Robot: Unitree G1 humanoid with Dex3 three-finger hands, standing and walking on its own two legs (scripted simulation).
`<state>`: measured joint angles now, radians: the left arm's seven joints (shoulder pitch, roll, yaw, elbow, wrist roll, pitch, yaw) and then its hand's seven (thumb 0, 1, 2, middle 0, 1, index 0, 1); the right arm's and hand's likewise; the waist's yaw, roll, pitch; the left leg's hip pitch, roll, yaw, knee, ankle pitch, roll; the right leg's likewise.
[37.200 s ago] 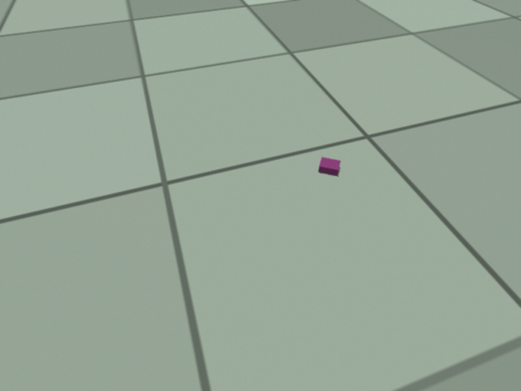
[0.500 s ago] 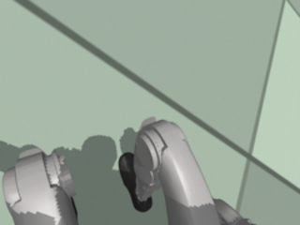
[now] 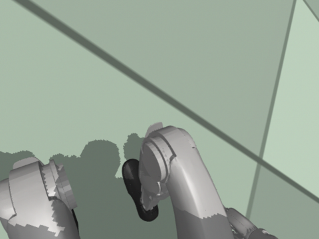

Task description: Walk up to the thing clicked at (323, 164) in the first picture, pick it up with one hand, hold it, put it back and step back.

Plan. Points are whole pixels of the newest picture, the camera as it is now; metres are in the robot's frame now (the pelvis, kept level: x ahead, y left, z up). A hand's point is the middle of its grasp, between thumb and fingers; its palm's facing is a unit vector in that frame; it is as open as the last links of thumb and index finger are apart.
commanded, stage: open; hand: left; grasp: from above
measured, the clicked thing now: out of the picture +0.42 +0.37 -0.28
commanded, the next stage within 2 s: withdraw in 0.84 s
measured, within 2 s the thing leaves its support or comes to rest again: neither
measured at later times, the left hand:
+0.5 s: hand out of the picture +0.41 +0.36 -0.25, palm faces -0.41 -0.20 -0.89, open 13.3 cm
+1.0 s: hand out of the picture +0.42 +0.36 -0.25, palm faces -0.40 -0.21 -0.89, open 13.7 cm
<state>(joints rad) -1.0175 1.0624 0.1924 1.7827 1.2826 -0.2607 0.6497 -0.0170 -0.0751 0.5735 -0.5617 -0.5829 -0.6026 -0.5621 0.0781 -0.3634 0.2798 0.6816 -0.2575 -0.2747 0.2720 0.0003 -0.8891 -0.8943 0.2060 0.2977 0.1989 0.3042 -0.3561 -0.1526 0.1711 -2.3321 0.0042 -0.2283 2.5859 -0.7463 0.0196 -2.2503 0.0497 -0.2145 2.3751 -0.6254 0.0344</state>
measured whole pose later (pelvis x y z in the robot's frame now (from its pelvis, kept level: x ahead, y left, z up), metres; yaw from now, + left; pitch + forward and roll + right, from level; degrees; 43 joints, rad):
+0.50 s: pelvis +0.00 +0.00 +0.00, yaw +0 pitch +27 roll -15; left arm -1.02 1.07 0.17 1.77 1.26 -0.24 0.63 0.00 -0.37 0.87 -0.22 -0.87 -0.21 -0.87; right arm 0.08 -0.37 0.29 0.67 -0.25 -0.28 0.28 0.00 -0.89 -0.89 0.21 0.30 0.20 0.30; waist -0.36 -0.15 0.18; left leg -2.33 0.00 -0.23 2.58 -0.74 0.02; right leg -2.24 0.05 -0.22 2.36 -0.62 0.04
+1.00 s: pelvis +0.00 +0.00 +0.00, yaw -1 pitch +26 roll -15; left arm -1.02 1.09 0.19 1.76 1.27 -0.25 0.64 0.00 -0.46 1.00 -0.10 -1.03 -0.10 -1.02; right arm 0.09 -0.37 0.30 0.66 -0.26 -0.28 0.27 0.00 -0.88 -0.89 0.21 0.30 0.20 0.30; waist -0.37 -0.16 0.18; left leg -2.33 0.00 -0.24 2.58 -0.73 0.03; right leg -2.24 0.05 -0.22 2.35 -0.61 0.04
